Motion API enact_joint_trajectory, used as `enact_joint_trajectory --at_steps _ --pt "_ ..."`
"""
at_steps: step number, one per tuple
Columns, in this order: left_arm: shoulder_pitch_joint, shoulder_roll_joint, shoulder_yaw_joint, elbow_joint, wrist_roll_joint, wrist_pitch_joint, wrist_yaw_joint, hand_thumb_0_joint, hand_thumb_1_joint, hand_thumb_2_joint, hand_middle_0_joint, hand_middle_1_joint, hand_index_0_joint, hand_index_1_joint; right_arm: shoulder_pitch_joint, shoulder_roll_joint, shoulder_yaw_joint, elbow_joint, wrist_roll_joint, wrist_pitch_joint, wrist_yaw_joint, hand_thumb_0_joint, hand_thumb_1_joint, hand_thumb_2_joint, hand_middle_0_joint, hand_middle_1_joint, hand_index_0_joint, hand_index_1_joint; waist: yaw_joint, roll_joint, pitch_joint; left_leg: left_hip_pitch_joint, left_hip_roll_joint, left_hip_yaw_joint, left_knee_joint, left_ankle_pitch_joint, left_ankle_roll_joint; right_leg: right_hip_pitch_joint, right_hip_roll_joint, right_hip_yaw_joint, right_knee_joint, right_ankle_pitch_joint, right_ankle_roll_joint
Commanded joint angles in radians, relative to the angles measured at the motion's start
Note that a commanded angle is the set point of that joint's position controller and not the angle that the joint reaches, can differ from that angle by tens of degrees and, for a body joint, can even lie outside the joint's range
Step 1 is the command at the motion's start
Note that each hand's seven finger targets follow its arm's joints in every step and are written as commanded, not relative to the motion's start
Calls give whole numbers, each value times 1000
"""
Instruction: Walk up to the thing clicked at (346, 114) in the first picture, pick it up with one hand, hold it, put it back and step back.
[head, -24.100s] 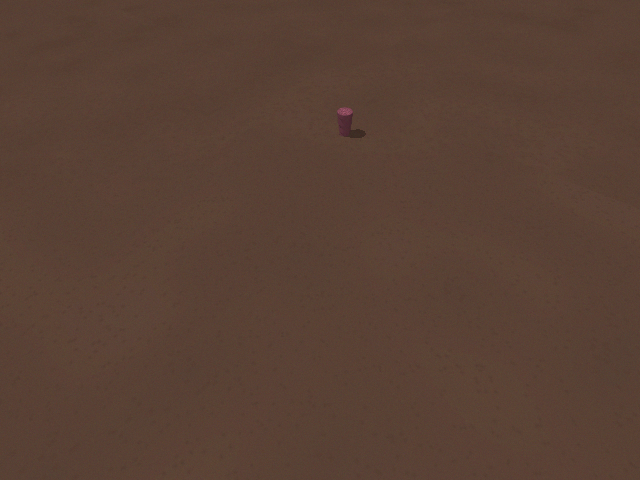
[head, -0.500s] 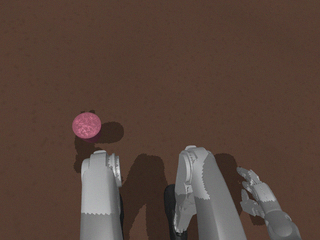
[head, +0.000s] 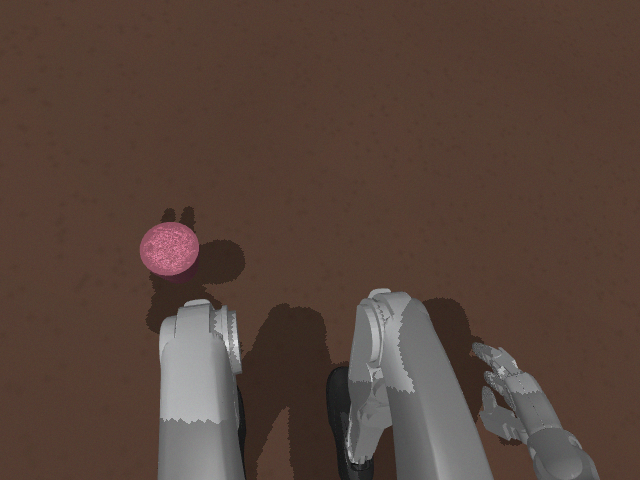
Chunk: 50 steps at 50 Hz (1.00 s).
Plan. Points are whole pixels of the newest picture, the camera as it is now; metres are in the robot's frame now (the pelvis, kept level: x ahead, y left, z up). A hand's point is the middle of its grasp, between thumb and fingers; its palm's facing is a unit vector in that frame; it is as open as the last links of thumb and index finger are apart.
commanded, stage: go down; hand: left
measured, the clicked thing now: (175, 259) +0.43 +0.22 -0.31
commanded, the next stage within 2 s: none
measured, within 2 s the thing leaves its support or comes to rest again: neither
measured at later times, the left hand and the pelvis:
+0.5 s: hand out of the picture +0.37 +0.39 +0.01, palm faces -0.05 -1.00 -0.07, open 17.6 cm; pelvis +0.00 +0.00 +0.00, yaw +0 degrees
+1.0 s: hand out of the picture +0.36 +0.39 +0.00, palm faces -0.04 -1.00 -0.07, open 17.8 cm; pelvis +0.00 +0.00 -0.01, yaw +0 degrees
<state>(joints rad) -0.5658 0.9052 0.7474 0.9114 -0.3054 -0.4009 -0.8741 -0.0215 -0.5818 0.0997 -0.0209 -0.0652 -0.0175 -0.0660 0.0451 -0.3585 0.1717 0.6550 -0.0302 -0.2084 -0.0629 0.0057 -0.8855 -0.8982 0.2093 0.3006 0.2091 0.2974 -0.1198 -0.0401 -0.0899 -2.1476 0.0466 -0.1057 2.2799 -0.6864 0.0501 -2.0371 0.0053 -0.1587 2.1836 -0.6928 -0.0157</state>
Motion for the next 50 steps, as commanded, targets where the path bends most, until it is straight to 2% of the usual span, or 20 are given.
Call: enact_joint_trajectory --at_steps 1,4,9,12,14,15,17,20,21,23,26,29,32,37,40,42,43,44,47,50 --pt "-127 453 118 60 -42 -29 -7 0 -568 93 -5 -62 -14 -54 136 -258 -65 -49 7 -8 -15 0 -875 -894 200 300 200 300 21 221 -428 373 -14 -27 -299 77 -3 199 43 23 -203 78 -29" --pt "-117 464 104 145 -47 -30 -36 0 -611 62 -12 -61 -26 -48 128 -266 -51 -78 5 -11 -4 0 -880 -893 200 300 200 300 14 159 -417 319 -12 -14 -278 56 2 245 48 26 -226 59 -23" --pt "-141 465 110 117 -79 -56 -67 0 -580 65 -4 -59 -20 -44 116 -290 -56 -103 10 -26 7 0 -876 -892 200 300 200 300 21 213 -485 380 -7 -24 -279 51 -8 227 56 9 -205 55 -28" --pt "-177 489 133 -45 -86 -82 -64 0 -597 69 -14 -67 -26 -56 148 -294 -74 -85 7 -29 4 0 -878 -894 200 300 200 300 47 311 -648 517 -3 -17 -268 160 -22 278 51 22 -189 139 -28" --pt "-216 475 103 -249 -81 -90 -59 0 -580 68 -13 -66 -23 -56 157 -310 -111 -84 8 -34 0 0 -886 -896 200 300 200 300 76 446 -791 704 1 -27 -296 250 -40 218 44 24 -168 169 -37" --pt "-191 439 78 -264 -73 -81 -55 0 -580 66 -16 -65 -24 -56 159 -306 -119 -77 11 -36 -1 0 -886 -896 200 300 200 300 76 493 -799 772 6 -43 -318 279 -52 161 42 21 -159 161 -44" --pt "-141 386 46 -288 -62 -66 -36 0 -558 92 -12 -61 -12 -59 164 -297 -128 -48 14 -37 -5 0 -883 -897 200 300 200 300 78 505 -751 798 4 -60 -351 282 -63 100 39 21 -162 149 -49" --pt "-196 473 116 -389 -63 -73 1 0 -574 106 -5 -55 -3 -57 166 -280 -131 -36 21 -31 -14 0 -881 -897 200 300 200 300 92 478 -752 754 -1 -61 -348 273 -52 117 33 38 -162 157 -49" --pt "-171 440 100 -391 -65 -72 6 0 -586 108 -2 -64 -6 -61 168 -269 -124 -31 19 -28 -16 0 -880 -896 200 299 200 299 87 470 -737 748 -2 -64 -349 282 -50 133 32 38 -163 170 -48" --pt "-134 394 92 -286 -57 -64 12 0 -520 121 0 -66 0 -60 147 -263 -118 -29 14 -27 -21 0 -875 -895 200 299 200 299 64 400 -623 667 -5 -68 -347 240 -39 109 33 34 -171 153 -44" --pt "-164 391 86 -98 -43 -66 15 0 -517 105 0 -61 -4 -50 138 -250 -97 -23 11 -21 -21 0 -877 -894 200 299 200 299 21 291 -470 477 -12 -44 -320 123 -15 137 38 32 -188 112 -38" --pt "-135 371 66 51 -43 -62 -6 0 -558 86 0 -58 -12 -44 127 -258 -79 -44 4 -17 -11 0 -877 -893 200 300 200 300 8 237 -414 414 -8 -37 -305 59 -9 146 42 20 -194 76 -34" --pt "-140 429 85 112 -43 -67 -26 0 -598 60 -9 -51 -23 -38 116 -265 -64 -73 1 -20 -1 0 -880 -893 200 300 200 300 15 185 -424 347 -14 -11 -280 51 -2 221 47 23 -215 63 -27" --pt "-179 491 137 21 -77 -88 -53 0 -611 46 -14 -61 -31 -44 120 -288 -67 -88 0 -28 6 0 -887 -895 200 300 200 300 41 264 -585 448 -7 -7 -262 119 -13 273 51 27 -193 112 -27" --pt "-181 488 125 -89 -64 -87 -48 0 -607 57 -20 -62 -29 -52 143 -295 -86 -74 -1 -26 0 0 -884 -896 200 300 200 300 64 371 -697 578 -5 -11 -275 192 -27 258 46 25 -175 158 -34" --pt "-176 454 94 -174 -59 -81 -46 0 -605 63 -16 -63 -26 -54 141 -293 -98 -70 1 -29 -2 0 -883 -896 200 300 200 300 77 437 -739 667 -2 -25 -305 226 -40 203 43 23 -161 161 -42" --pt "-176 419 71 -213 -59 -77 -46 0 -603 65 -16 -60 -24 -51 154 -290 -106 -61 4 -29 -6 0 -884 -896 200 300 200 300 67 465 -753 712 -1 -31 -311 258 -46 173 41 20 -159 172 -45" --pt "-178 407 66 -256 -59 -75 -43 0 -589 71 -14 -59 -20 -52 161 -291 -110 -53 5 -29 -6 0 -884 -897 200 300 200 300 67 485 -758 756 0 -47 -322 297 -53 143 39 16 -154 182 -47" --pt "-205 426 73 -312 -54 -70 -25 0 -606 75 -12 -57 -18 -50 158 -285 -122 -44 15 -31 -13 0 -884 -896 200 300 200 300 61 445 -720 710 -4 -57 -336 243 -47 131 37 26 -164 156 -48" --pt "-230 430 81 -213 -50 -68 -13 0 -564 89 0 -60 -13 -47 151 -272 -109 -32 17 -30 -19 0 -876 -893 200 300 200 300 26 356 -584 567 -9 -59 -330 134 -28 129 36 29 -173 118 -42"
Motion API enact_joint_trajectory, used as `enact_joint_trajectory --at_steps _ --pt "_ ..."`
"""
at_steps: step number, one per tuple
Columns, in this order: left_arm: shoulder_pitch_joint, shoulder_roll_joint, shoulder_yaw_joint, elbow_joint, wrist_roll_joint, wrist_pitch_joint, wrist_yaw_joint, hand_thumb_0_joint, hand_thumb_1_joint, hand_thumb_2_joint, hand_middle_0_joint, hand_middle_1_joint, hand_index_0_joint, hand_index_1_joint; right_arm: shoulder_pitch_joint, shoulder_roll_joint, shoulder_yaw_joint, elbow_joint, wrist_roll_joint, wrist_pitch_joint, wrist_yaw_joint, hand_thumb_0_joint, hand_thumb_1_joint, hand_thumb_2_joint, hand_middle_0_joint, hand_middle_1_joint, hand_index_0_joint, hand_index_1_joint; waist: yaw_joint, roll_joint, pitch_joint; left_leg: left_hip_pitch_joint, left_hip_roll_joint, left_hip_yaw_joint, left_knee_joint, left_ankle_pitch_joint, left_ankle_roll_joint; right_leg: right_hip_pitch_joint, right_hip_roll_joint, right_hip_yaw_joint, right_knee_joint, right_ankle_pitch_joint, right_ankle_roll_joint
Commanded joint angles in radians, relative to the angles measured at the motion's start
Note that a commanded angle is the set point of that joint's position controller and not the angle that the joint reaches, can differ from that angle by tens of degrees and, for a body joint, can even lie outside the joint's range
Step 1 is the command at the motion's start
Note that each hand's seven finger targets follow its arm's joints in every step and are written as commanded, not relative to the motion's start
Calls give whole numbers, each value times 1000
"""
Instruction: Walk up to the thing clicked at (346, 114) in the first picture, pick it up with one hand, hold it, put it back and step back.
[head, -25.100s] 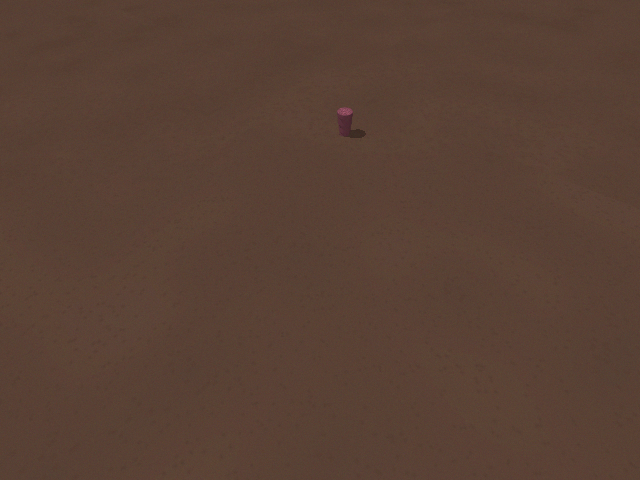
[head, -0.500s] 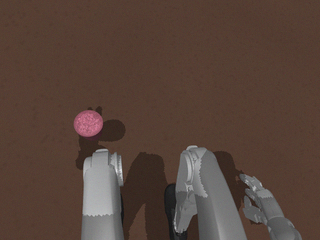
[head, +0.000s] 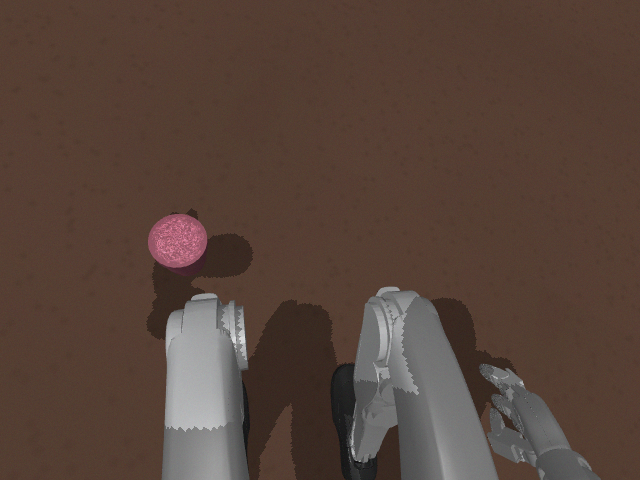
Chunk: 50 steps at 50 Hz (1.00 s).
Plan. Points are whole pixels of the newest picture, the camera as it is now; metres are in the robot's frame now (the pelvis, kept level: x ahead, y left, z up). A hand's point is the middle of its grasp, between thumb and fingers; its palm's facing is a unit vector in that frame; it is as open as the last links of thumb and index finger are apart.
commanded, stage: go down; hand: left
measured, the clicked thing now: (183, 251) +0.43 +0.22 -0.30
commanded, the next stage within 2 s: none
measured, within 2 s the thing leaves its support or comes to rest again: neither
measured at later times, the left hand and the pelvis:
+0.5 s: hand out of the picture +0.36 +0.40 -0.01, palm faces -0.03 -1.00 -0.05, open 17.7 cm; pelvis +0.00 +0.00 +0.00, yaw +0 degrees
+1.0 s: hand out of the picture +0.36 +0.40 -0.01, palm faces +0.00 -1.00 -0.06, open 17.7 cm; pelvis +0.00 +0.00 +0.00, yaw +0 degrees
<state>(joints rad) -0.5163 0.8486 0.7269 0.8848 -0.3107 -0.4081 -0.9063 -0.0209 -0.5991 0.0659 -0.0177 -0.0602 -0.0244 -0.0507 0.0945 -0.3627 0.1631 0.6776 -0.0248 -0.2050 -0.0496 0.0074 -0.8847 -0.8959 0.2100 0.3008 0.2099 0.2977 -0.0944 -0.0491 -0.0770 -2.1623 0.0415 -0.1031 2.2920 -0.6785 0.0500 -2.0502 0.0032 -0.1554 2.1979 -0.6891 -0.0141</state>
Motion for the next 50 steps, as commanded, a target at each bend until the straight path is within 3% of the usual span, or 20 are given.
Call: enact_joint_trajectory --at_steps 1,4,6,9,11,15,17,22,23,26,28,30,35,38,41,42,44,47,48,50 --pt "-283 480 99 -117 -44 -62 20 0 -535 96 0 -54 -7 -40 101 -264 -91 -43 12 -32 -34 0 -871 -892 200 300 200 300 -6 347 -542 542 -5 -61 -338 100 -24 130 38 25 -184 105 -42" --pt "-267 516 108 32 -26 -66 20 0 -547 94 0 -57 -10 -44 97 -254 -64 -49 0 -27 -33 0 -872 -892 200 299 200 300 -20 264 -463 422 -8 -30 -298 52 -7 186 45 24 -207 78 -33" --pt "-234 539 115 110 -16 -63 14 0 -591 67 -7 -58 -25 -42 83 -254 -54 -69 -4 -25 -27 0 -876 -892 200 300 200 300 -8 218 -433 357 -12 -11 -294 10 -1 218 48 30 -227 35 -29" --pt "-223 552 113 153 -14 -55 -5 0 -611 50 -15 -63 -35 -43 66 -267 -46 -98 -7 -25 -17 0 -878 -892 200 300 200 300 -2 242 -452 386 -6 -13 -302 15 -6 223 54 19 -224 35 -31" --pt "-223 570 134 130 -28 -55 -10 0 -611 41 -17 -64 -39 -44 75 -275 -45 -113 -6 -26 -11 0 -880 -892 200 300 200 300 5 262 -509 419 -4 -15 -298 53 -10 252 56 12 -217 65 -32" --pt "-190 548 145 45 -57 -60 -24 0 -601 50 -9 -63 -29 -43 87 -290 -61 -111 2 -30 -8 0 -880 -893 200 300 200 300 23 319 -616 523 1 -27 -296 145 -22 244 53 5 -190 126 -36" --pt "-215 494 109 -42 -64 -69 -30 0 -562 58 -8 -56 -23 -39 94 -292 -77 -100 1 -31 -11 0 -875 -893 200 300 200 300 21 377 -660 598 3 -38 -307 187 -33 220 49 4 -180 148 -39" --pt "-227 463 88 -259 -65 -76 -18 0 -573 63 -14 -54 -21 -45 118 -293 -112 -68 4 -37 -18 0 -883 -895 200 300 200 300 31 465 -768 799 7 -66 -309 368 -56 132 41 14 -164 205 -46" --pt "-255 472 80 -295 -59 -78 -13 0 -565 67 -10 -53 -21 -41 116 -287 -113 -59 3 -37 -21 0 -879 -893 200 300 200 300 26 475 -756 786 5 -61 -312 354 -55 133 39 20 -170 198 -48" --pt "-284 518 115 -267 -44 -80 17 0 -531 91 0 -60 -14 -43 106 -279 -108 -50 3 -34 -27 0 -873 -891 200 300 200 300 20 430 -655 680 1 -65 -334 230 -41 131 35 29 -175 150 -46" --pt "-278 545 134 -205 -33 -76 32 0 -554 98 0 -69 -15 -54 102 -265 -90 -44 0 -27 -30 0 -872 -892 200 299 200 299 28 402 -620 630 -2 -61 -336 178 -33 148 38 32 -177 134 -44" --pt "-283 555 145 -102 -27 -65 38 0 -531 106 0 -72 -11 -58 96 -261 -76 -49 -1 -18 -32 0 -872 -892 200 300 200 300 14 357 -549 540 -6 -53 -341 98 -23 171 39 27 -191 99 -38" --pt "-175 503 114 143 -27 -22 9 0 -573 86 0 -76 -19 -57 76 -260 -53 -91 -2 -15 -21 0 -872 -892 200 300 200 300 -1 245 -447 396 -11 -20 -321 23 -7 216 47 20 -230 42 -31" --pt "-189 496 97 166 -37 -26 -17 0 -574 61 0 -66 -23 -43 70 -270 -51 -110 1 -22 -12 0 -878 -892 200 300 200 300 -18 220 -453 377 -8 -19 -299 35 -5 226 52 15 -229 50 -30" --pt "-193 473 97 118 -62 -49 -32 0 -599 46 -1 -55 -25 -33 78 -278 -55 -111 2 -30 -7 0 -877 -891 200 300 200 300 -15 211 -521 412 -5 -19 -270 108 -7 255 54 15 -217 112 -28" --pt "-215 498 109 66 -67 -63 -36 0 -588 51 -1 -60 -25 -37 75 -282 -59 -110 1 -34 -9 0 -877 -891 200 300 200 300 -12 240 -551 435 -4 -20 -270 114 -9 260 54 13 -213 117 -28" --pt "-224 517 133 -31 -77 -82 -38 0 -596 46 -3 -60 -27 -37 94 -288 -75 -97 5 -36 -10 0 -881 -891 200 300 200 300 18 317 -649 551 -1 -27 -282 171 -21 252 51 15 -194 145 -33" --pt "-235 507 113 -208 -74 -90 -33 0 -552 79 0 -73 -19 -55 97 -298 -105 -90 8 -37 -17 0 -880 -894 200 300 200 300 47 460 -756 731 4 -50 -332 237 -46 179 42 19 -173 145 -46" --pt "-207 459 78 -228 -66 -83 -30 0 -566 70 -5 -68 -22 -50 103 -294 -112 -86 10 -39 -18 0 -882 -894 200 300 200 300 46 474 -755 765 4 -56 -344 261 -53 150 41 17 -172 150 -48" --pt "-210 516 123 -285 -61 -81 -17 0 -571 85 -3 -64 -15 -52 96 -299 -116 -76 11 -40 -23 0 -879 -894 200 300 200 300 55 474 -761 780 2 -65 -348 289 -57 130 39 22 -166 165 -50"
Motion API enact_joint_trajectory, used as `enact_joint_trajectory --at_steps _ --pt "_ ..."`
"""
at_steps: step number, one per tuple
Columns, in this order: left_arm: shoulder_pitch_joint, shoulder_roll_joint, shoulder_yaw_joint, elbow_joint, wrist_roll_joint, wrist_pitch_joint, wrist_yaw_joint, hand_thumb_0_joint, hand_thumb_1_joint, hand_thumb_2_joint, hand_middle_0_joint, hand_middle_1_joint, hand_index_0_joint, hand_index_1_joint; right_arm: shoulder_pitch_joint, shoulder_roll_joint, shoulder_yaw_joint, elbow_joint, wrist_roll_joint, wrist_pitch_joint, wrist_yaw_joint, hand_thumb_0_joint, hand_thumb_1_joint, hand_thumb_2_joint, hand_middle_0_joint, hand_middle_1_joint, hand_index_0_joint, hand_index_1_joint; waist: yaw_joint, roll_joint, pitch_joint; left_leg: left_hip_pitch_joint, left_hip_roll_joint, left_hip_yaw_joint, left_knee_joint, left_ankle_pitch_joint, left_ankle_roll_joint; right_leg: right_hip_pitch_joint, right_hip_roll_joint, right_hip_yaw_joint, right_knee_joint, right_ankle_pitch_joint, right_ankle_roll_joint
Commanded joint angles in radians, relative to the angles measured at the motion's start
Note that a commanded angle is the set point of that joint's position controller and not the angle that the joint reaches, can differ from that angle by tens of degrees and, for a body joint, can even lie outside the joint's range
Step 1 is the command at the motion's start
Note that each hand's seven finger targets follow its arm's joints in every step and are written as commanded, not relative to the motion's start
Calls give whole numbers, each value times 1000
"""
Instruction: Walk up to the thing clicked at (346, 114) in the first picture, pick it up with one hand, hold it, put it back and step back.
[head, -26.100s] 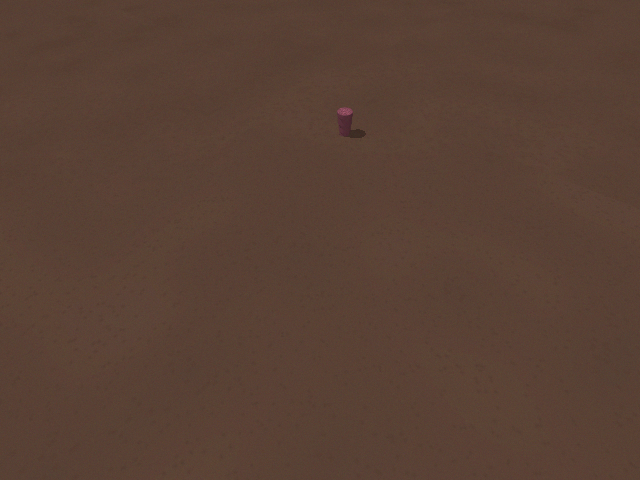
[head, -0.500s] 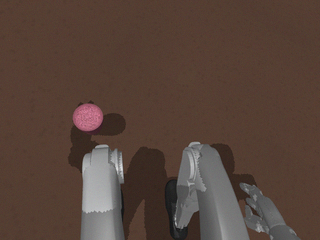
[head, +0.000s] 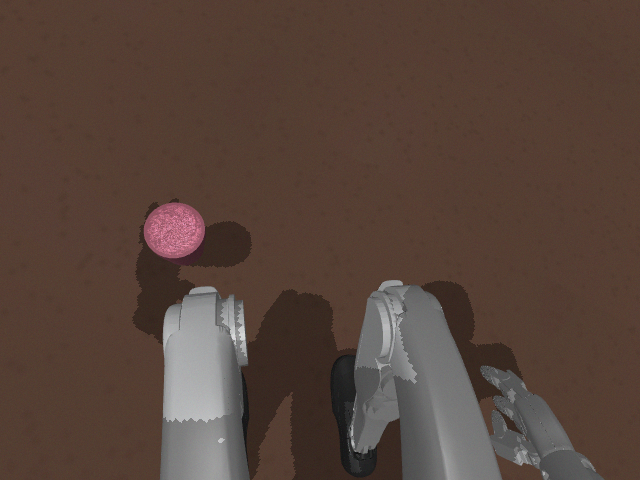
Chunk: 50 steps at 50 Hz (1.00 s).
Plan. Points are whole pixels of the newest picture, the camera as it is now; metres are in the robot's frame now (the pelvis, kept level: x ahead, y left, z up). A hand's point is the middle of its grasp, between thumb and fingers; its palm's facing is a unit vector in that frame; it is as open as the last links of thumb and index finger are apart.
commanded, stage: go down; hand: left
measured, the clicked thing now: (180, 240) +0.43 +0.22 -0.30
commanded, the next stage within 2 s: none
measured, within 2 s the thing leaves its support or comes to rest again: neither
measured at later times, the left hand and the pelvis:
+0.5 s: hand out of the picture +0.37 +0.42 +0.00, palm faces +0.03 -1.00 -0.08, open 17.7 cm; pelvis +0.00 +0.00 +0.00, yaw +0 degrees
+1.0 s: hand out of the picture +0.37 +0.42 +0.01, palm faces +0.05 -1.00 -0.06, open 17.6 cm; pelvis +0.00 +0.00 +0.00, yaw +0 degrees
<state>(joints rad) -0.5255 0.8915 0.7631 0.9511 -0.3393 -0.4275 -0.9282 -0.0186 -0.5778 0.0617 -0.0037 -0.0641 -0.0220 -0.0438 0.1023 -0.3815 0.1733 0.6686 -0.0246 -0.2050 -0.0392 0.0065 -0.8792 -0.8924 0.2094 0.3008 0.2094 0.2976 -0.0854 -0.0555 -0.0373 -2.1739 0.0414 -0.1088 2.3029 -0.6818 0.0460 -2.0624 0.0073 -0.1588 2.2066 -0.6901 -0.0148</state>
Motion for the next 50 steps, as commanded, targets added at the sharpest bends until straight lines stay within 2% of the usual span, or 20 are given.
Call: enact_joint_trajectory --at_steps 1,3,5,8,9,12,15,17,19,21,24,25,27,31,33,35,39,44,48,50 --pt "-234 476 81 -378 -35 -63 9 0 -577 96 0 -68 -12 -56 91 -267 -124 -58 11 -38 -36 0 -876 -893 200 300 200 300 46 477 -814 787 1 -50 -353 300 -47 160 34 36 -182 173 -49" --pt "-264 445 70 -386 -40 -56 23 0 -562 103 0 -71 -13 -57 102 -252 -120 -40 10 -36 -42 0 -872 -892 200 300 200 300 27 460 -781 740 -4 -45 -345 267 -37 174 31 41 -188 172 -48" --pt "-266 451 78 -306 -24 -42 42 0 -540 112 0 -74 -9 -58 97 -243 -108 -41 2 -36 -46 0 -869 -891 200 299 200 299 14 406 -693 652 -7 -35 -341 220 -25 192 35 43 -203 161 -44" --pt "-279 441 61 -96 2 -26 65 0 -553 116 0 -75 -7 -61 88 -229 -90 -41 -1 -26 -44 0 -868 -891 200 299 200 299 -23 288 -533 458 -12 -14 -324 62 -4 208 39 44 -233 75 -33" --pt "-252 412 48 -24 1 -18 66 0 -568 105 0 -74 -12 -60 95 -223 -81 -41 -3 -24 -42 0 -870 -891 200 299 200 300 -32 245 -504 409 -13 -5 -307 46 2 228 40 45 -247 67 -29" --pt "-235 437 43 58 10 -9 61 0 -583 79 0 -66 -19 -48 77 -227 -68 -74 -5 -23 -29 0 -870 -890 200 300 200 300 -21 207 -470 332 -13 7 -301 12 5 258 40 52 -262 25 -25" --pt "-201 452 46 98 20 -10 44 0 -588 40 -2 -51 -28 -26 72 -240 -64 -100 -5 -22 -17 0 -877 -890 200 300 200 300 -16 204 -506 376 -9 -2 -302 42 2 259 47 30 -249 49 -27" --pt "-200 471 63 51 12 -26 30 0 -611 36 -8 -62 -38 -34 71 -250 -67 -106 -4 -23 -11 0 -876 -889 200 300 200 300 -6 252 -557 439 -5 -9 -303 90 -7 257 50 19 -223 91 -32" --pt "-211 527 105 -55 -4 -46 19 0 -609 38 -5 -66 -37 -36 78 -265 -75 -105 1 -23 -12 0 -878 -890 200 300 200 300 21 324 -641 515 -2 -17 -317 123 -15 266 47 13 -204 110 -35" --pt "-211 521 116 -168 -26 -60 12 0 -611 36 -10 -75 -41 -45 88 -268 -87 -104 5 -26 -14 0 -881 -891 200 300 200 300 36 382 -745 619 -1 -24 -329 196 -27 282 45 17 -195 150 -37" --pt "-218 482 98 -271 -45 -64 -2 0 -571 58 -3 -74 -30 -47 97 -274 -105 -82 12 -32 -22 0 -880 -893 200 300 200 300 24 450 -804 754 3 -46 -332 303 -41 195 41 18 -182 179 -43" --pt "-212 462 87 -279 -42 -60 -4 0 -571 58 -4 -68 -28 -44 100 -284 -115 -75 9 -34 -26 0 -881 -892 200 300 200 300 20 463 -800 793 5 -54 -328 347 -46 157 39 19 -175 193 -44" --pt "-241 443 61 -266 -33 -55 -6 0 -563 78 -3 -74 -24 -53 112 -275 -117 -41 6 -34 -29 0 -876 -892 200 300 200 300 5 449 -728 740 2 -57 -325 310 -42 126 38 22 -179 170 -47" --pt "-287 492 87 -261 -14 -54 12 0 -548 80 0 -64 -19 -43 118 -258 -104 -40 3 -30 -38 0 -875 -891 200 300 200 300 7 414 -701 658 -3 -48 -337 198 -28 184 35 32 -192 145 -44" --pt "-302 469 64 -211 -9 -42 17 0 -539 90 0 -70 -19 -50 112 -252 -98 -39 0 -27 -42 0 -870 -891 200 300 200 300 -3 415 -669 629 -6 -40 -341 161 -25 182 35 31 -198 132 -43" --pt "-299 484 72 -124 3 -23 31 0 -521 91 0 -68 -16 -48 111 -247 -90 -43 0 -25 -41 0 -869 -891 200 300 200 300 -7 363 -617 550 -11 -27 -340 115 -17 204 36 31 -213 108 -40" --pt "-233 437 37 27 21 5 43 0 -542 87 0 -72 -18 -48 85 -251 -79 -76 4 -17 -32 0 -867 -890 200 300 200 300 -14 296 -491 457 -7 -38 -363 -18 -8 169 42 14 -225 29 -35" --pt "-157 430 52 35 7 -19 23 0 -595 46 -2 -63 -33 -34 79 -254 -77 -101 7 -18 -15 0 -873 -889 200 300 200 300 -6 261 -541 465 -8 -29 -331 97 -12 217 44 7 -213 96 -35" --pt "-253 472 102 -131 -44 -75 12 0 -566 48 0 -71 -33 -36 90 -259 -88 -88 4 -26 -15 0 -874 -889 200 300 200 300 3 288 -683 518 -7 -7 -282 182 -9 305 45 29 -212 165 -27" --pt "-260 493 106 -199 -38 -85 17 0 -552 54 0 -71 -31 -39 88 -269 -103 -86 3 -31 -18 0 -877 -890 201 300 200 300 22 347 -729 593 -3 -9 -296 199 -17 268 45 35 -201 159 -32"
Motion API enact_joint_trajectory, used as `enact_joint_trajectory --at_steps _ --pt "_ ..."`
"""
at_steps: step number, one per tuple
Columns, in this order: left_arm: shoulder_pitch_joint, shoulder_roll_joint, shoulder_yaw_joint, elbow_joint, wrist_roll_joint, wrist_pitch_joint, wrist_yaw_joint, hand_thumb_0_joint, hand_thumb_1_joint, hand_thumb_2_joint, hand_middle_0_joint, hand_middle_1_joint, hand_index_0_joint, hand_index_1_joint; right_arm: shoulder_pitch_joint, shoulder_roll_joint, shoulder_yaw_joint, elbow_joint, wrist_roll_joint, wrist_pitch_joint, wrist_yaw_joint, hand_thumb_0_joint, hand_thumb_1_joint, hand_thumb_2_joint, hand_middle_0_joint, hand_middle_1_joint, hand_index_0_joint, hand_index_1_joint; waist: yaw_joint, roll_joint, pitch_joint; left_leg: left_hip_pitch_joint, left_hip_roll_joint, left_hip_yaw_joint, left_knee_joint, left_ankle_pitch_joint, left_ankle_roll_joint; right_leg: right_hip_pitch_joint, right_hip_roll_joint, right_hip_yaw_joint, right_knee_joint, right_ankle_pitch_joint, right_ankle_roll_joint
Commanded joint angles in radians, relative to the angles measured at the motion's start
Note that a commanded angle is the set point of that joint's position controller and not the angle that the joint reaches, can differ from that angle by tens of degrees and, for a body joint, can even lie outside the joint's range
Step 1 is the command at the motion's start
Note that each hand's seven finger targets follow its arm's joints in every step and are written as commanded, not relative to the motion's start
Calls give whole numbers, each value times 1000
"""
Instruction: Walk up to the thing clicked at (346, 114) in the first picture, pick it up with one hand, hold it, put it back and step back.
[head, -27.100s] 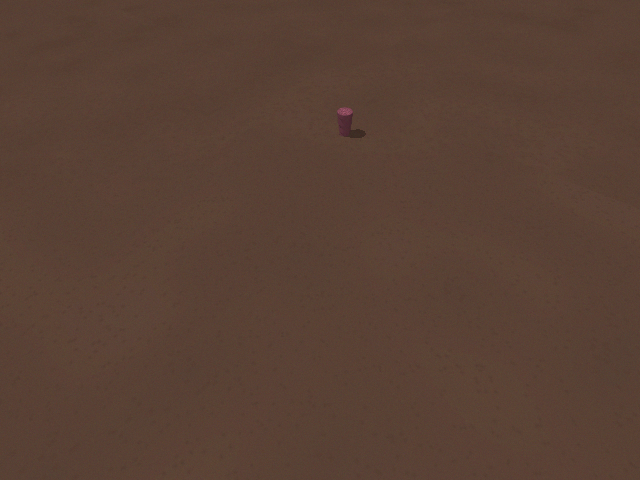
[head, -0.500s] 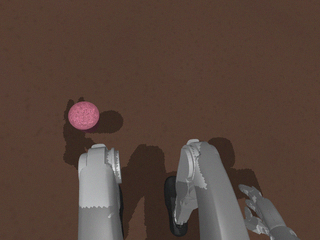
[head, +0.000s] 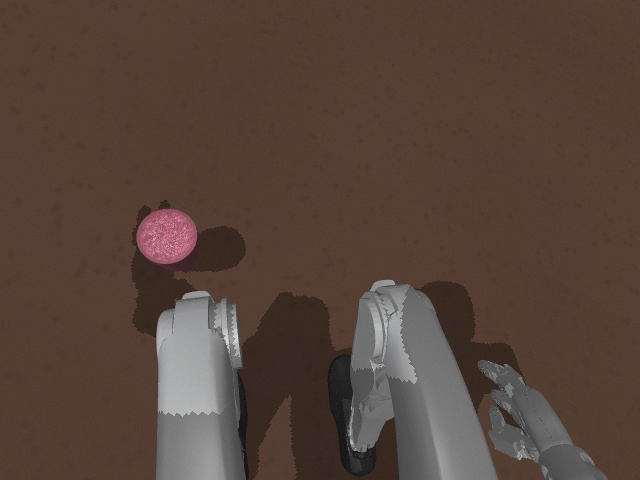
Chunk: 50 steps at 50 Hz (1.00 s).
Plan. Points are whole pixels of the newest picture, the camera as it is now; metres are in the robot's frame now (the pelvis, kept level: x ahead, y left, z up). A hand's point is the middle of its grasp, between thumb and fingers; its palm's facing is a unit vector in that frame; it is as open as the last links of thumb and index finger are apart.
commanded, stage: go down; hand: left
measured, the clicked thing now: (174, 246) +0.43 +0.22 -0.30
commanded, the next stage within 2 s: none
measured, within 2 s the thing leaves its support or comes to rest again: neither
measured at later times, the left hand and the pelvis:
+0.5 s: hand out of the picture +0.38 +0.43 +0.02, palm faces +0.12 -0.99 -0.05, open 17.5 cm; pelvis +0.00 +0.00 +0.00, yaw +0 degrees
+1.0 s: hand out of the picture +0.37 +0.42 +0.02, palm faces +0.04 -1.00 -0.06, open 17.5 cm; pelvis +0.00 +0.00 +0.00, yaw +0 degrees
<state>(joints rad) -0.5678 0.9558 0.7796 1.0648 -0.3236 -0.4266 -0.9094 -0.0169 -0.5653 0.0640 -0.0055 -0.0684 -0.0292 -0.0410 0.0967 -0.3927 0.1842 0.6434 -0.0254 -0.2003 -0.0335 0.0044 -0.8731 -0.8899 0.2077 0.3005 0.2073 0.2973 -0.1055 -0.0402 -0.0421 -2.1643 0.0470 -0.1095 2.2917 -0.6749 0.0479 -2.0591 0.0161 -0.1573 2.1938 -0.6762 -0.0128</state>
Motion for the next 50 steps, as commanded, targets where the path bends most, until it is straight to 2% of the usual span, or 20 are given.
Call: enact_joint_trajectory --at_steps 1,3,4,7,10,13,15,16,20,24,27,30,32,34,39,41,43,47,49,50 --pt "-239 424 71 -338 -45 -84 0 0 -536 73 0 -75 -23 -46 94 -256 -116 -57 1 -37 -25 0 -879 -892 201 300 200 300 37 377 -746 620 -8 -9 -292 197 -23 254 34 36 -185 143 -38" --pt "-201 450 93 -358 -25 -72 12 0 -565 77 -4 -69 -22 -51 106 -252 -115 -44 -2 -35 -31 0 -877 -893 200 300 200 300 54 412 -769 662 -11 -13 -315 227 -32 248 32 34 -180 155 -44" --pt "-223 419 62 -379 -24 -68 9 0 -578 93 0 -75 -17 -57 106 -249 -118 -40 0 -34 -33 0 -875 -893 200 300 200 300 47 429 -766 676 -10 -18 -329 217 -35 221 30 33 -177 150 -47" --pt "-224 375 24 -452 -27 -37 2 0 -560 83 -2 -69 -19 -52 118 -243 -134 -38 8 -33 -41 0 -876 -893 200 300 200 300 50 478 -806 736 -12 -29 -373 208 -39 213 25 37 -200 140 -50" --pt "-175 318 -2 -331 -10 2 14 0 -552 84 0 -67 -21 -44 123 -232 -134 -26 14 -33 -44 0 -868 -890 200 300 200 300 26 394 -680 641 -17 -32 -375 158 -31 183 24 34 -216 115 -50" --pt "-156 294 -7 -176 -13 5 30 0 -513 91 0 -68 -21 -34 114 -220 -117 -24 18 -30 -44 0 -859 -885 201 300 200 300 -7 253 -510 453 -22 -26 -341 37 -7 173 28 28 -237 52 -40" --pt "-154 299 1 -120 -21 -10 40 0 -522 80 0 -62 -18 -25 97 -208 -99 -34 15 -30 -36 0 -859 -885 201 300 200 300 -8 163 -457 347 -25 -7 -303 15 6 220 34 37 -252 37 -31" --pt "-167 325 21 -117 -22 -25 42 0 -535 65 0 -57 -24 -18 91 -213 -94 -40 15 -30 -33 0 -861 -884 201 300 200 300 -3 169 -450 354 -22 -10 -306 16 5 205 35 29 -240 35 -32" --pt "-194 399 69 -72 -27 -65 35 0 -529 57 0 -57 -23 -19 73 -225 -75 -63 5 -29 -22 0 -867 -886 201 300 200 300 7 197 -500 394 -15 -11 -295 61 -4 244 39 21 -214 66 -32" --pt "-168 462 111 -114 -18 -79 19 0 -592 69 0 -70 -25 -45 76 -244 -84 -70 -5 -30 -17 0 -876 -892 200 300 200 300 53 293 -601 492 -11 -5 -309 92 -17 249 40 26 -196 76 -38" --pt "-150 441 90 -233 -23 -74 -8 0 -597 75 0 -74 -24 -51 87 -253 -98 -67 -4 -31 -21 0 -877 -894 200 300 200 300 59 401 -737 622 -6 -9 -319 178 -30 259 36 23 -180 131 -42" --pt "-106 401 78 -340 -47 -66 -31 0 -583 67 0 -69 -21 -46 104 -258 -116 -50 4 -35 -25 0 -881 -894 200 300 200 300 61 433 -800 716 -6 -23 -316 276 -41 220 33 18 -178 166 -45" --pt "-97 371 68 -377 -58 -64 -40 0 -581 65 0 -74 -26 -45 102 -262 -123 -35 6 -41 -31 0 -878 -892 200 300 200 300 50 432 -788 747 -7 -42 -310 339 -47 180 31 14 -164 188 -48" --pt "-124 378 70 -406 -63 -70 -37 0 -566 75 0 -75 -23 -46 96 -268 -132 -23 8 -43 -35 0 -877 -891 200 300 200 300 45 422 -736 722 -7 -54 -310 308 -44 137 29 18 -157 164 -50" --pt "-172 370 80 -313 -63 -71 7 0 -504 118 0 -74 -3 -50 77 -235 -114 -19 5 -42 -44 0 -864 -889 200 300 200 300 30 309 -599 503 -17 -22 -307 73 -14 195 33 34 -192 73 -39" --pt "-186 337 46 -247 -50 -58 17 0 -465 134 0 -79 0 -54 81 -233 -111 -19 4 -38 -45 0 -861 -888 200 300 200 300 15 302 -557 472 -15 -20 -319 13 -12 188 35 29 -203 42 -37" --pt "-152 316 27 -173 -34 -36 26 0 -493 115 0 -76 -3 -51 81 -231 -105 -29 2 -35 -41 0 -864 -889 200 300 200 300 20 285 -531 457 -13 -20 -328 12 -13 190 35 24 -202 43 -37" --pt "-135 309 -1 -168 -4 -22 25 0 -582 82 0 -71 -19 -47 80 -231 -109 -55 2 -33 -30 0 -871 -890 200 300 200 300 33 298 -560 488 -12 -19 -339 50 -18 200 33 18 -204 64 -40" --pt "-126 277 -22 -186 -11 -28 12 0 -598 71 -2 -81 -34 -52 77 -229 -115 -61 6 -32 -27 0 -875 -890 200 300 200 300 26 292 -588 511 -13 -21 -336 66 -19 197 33 16 -207 71 -40" --pt "-153 302 -10 -255 -18 -41 10 0 -582 58 0 -70 -33 -38 75 -236 -118 -61 7 -35 -27 0 -874 -889 200 300 200 300 35 326 -627 552 -12 -32 -342 90 -25 190 31 14 -192 86 -43"
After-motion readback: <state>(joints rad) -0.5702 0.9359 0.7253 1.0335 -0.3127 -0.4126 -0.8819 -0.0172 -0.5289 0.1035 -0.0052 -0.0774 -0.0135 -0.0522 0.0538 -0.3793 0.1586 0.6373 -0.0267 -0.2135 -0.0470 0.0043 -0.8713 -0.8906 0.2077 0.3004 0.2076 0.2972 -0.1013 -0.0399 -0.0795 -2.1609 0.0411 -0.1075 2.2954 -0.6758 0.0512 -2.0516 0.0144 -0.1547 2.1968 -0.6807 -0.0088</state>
